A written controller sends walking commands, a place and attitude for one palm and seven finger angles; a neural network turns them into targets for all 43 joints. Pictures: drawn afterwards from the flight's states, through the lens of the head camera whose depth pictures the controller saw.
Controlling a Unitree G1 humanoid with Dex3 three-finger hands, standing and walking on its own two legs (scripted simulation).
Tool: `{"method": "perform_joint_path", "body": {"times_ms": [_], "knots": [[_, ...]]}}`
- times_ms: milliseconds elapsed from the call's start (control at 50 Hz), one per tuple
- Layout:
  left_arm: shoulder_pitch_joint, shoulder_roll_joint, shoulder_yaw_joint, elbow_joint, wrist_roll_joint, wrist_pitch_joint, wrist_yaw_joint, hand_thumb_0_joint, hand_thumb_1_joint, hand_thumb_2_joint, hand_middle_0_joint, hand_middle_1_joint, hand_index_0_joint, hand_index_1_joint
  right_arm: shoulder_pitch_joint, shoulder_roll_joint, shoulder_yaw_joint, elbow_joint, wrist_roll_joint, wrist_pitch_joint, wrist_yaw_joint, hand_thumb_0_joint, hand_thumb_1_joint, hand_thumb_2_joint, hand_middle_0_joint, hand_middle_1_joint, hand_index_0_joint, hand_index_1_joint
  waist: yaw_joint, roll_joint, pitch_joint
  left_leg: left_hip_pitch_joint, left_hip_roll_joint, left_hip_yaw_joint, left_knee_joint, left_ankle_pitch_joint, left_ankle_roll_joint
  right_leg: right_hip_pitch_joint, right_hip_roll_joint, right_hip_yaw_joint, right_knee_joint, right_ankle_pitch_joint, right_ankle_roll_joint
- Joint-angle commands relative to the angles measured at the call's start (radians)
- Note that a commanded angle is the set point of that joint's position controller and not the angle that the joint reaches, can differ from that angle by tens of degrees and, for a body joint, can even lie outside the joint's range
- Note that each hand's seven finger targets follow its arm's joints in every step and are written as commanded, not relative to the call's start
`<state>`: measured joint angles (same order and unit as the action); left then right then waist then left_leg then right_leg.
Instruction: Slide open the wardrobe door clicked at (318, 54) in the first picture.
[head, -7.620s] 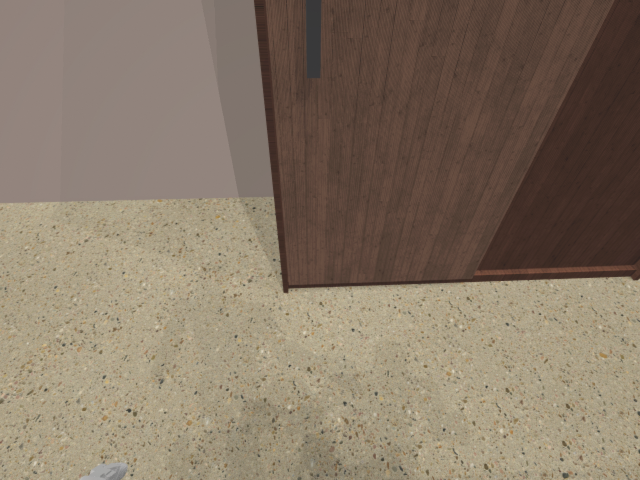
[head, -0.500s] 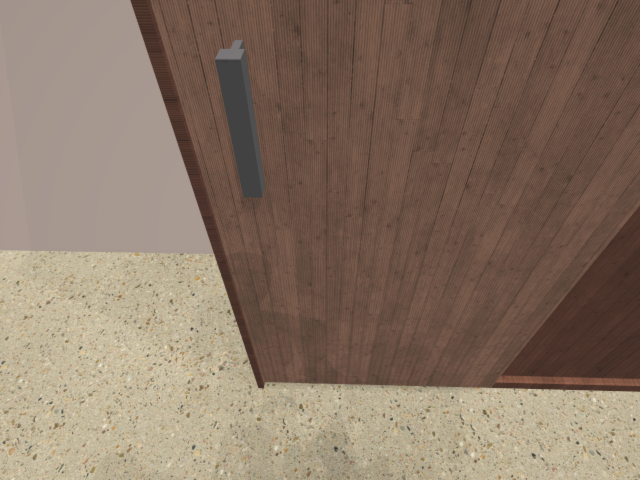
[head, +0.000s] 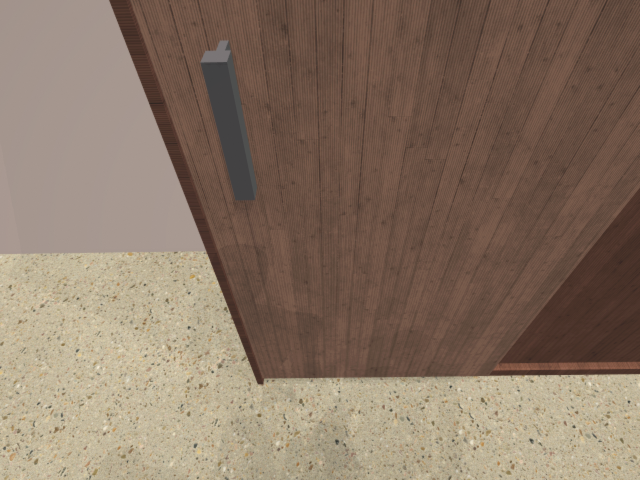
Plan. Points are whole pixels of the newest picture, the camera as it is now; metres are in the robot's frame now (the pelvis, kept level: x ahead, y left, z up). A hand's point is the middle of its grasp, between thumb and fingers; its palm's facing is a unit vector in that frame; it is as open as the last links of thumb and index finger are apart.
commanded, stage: come to a stop and stand still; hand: left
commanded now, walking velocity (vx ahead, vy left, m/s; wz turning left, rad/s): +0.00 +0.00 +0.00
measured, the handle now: (235, 125) +0.49 +0.14 +0.20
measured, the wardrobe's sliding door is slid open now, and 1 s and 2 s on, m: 0.00 0.00 0.00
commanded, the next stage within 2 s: look again from close up in 0.34 s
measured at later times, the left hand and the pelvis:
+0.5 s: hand out of the picture +0.00 +0.15 -0.17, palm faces +0.02 -0.98 -0.18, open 7.3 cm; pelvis +0.02 -0.02 +0.00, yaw +0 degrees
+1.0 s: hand out of the picture +0.02 +0.14 -0.17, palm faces +0.02 -0.98 -0.21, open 7.3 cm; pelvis +0.02 -0.03 +0.00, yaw +0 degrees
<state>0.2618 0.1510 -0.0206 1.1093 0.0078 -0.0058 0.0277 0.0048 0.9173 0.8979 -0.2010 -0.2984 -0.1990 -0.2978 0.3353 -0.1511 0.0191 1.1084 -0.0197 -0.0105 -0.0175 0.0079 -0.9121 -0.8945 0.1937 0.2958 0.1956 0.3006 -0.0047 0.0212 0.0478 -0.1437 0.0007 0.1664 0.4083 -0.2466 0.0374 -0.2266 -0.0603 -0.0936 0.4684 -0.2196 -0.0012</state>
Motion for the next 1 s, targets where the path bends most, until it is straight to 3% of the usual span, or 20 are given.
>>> {"method": "perform_joint_path", "body": {"times_ms": [0,260,480,980], "knots": [[0.058,0.091,0.021,-0.018,0.001,-0.021,0.010,0.000,0.900,0.900,-0.200,-0.300,-0.200,-0.300,0.054,-0.081,-0.013,-0.016,0.003,-0.026,-0.008,0.000,-0.900,-0.900,0.200,0.300,0.200,0.300,0.009,-0.023,0.014,-0.060,0.130,-0.134,-0.111,0.065,-0.003,0.035,-0.070,0.099,-0.073,0.089,-0.041],[0.077,0.072,0.021,0.003,0.005,-0.025,0.012,0.000,0.900,0.900,-0.200,-0.300,-0.200,-0.300,0.054,-0.049,-0.018,0.011,0.005,-0.023,-0.014,0.000,-0.900,-0.900,0.200,0.300,0.200,0.300,0.005,-0.023,0.027,-0.028,0.133,-0.117,-0.098,0.088,-0.005,0.023,-0.066,0.109,-0.089,0.135,-0.044],[0.080,0.075,0.026,0.004,0.005,-0.029,0.012,0.000,0.900,0.900,-0.200,-0.300,-0.200,-0.300,0.040,-0.058,-0.019,0.013,0.004,-0.025,-0.018,0.000,-0.900,-0.900,0.200,0.300,0.200,0.300,0.005,-0.023,0.013,-0.007,0.134,-0.112,-0.089,0.130,-0.010,0.043,-0.071,0.108,-0.089,0.201,-0.048],[0.066,0.091,0.034,-0.007,0.003,-0.030,0.011,0.000,0.900,0.900,-0.200,-0.300,-0.200,-0.300,0.033,-0.061,-0.023,0.020,0.003,-0.022,-0.020,0.000,-0.900,-0.900,0.200,0.300,0.200,0.300,0.011,-0.032,0.006,-0.003,0.135,-0.104,-0.088,0.118,-0.021,0.065,-0.072,0.114,-0.105,0.223,-0.054]]}}
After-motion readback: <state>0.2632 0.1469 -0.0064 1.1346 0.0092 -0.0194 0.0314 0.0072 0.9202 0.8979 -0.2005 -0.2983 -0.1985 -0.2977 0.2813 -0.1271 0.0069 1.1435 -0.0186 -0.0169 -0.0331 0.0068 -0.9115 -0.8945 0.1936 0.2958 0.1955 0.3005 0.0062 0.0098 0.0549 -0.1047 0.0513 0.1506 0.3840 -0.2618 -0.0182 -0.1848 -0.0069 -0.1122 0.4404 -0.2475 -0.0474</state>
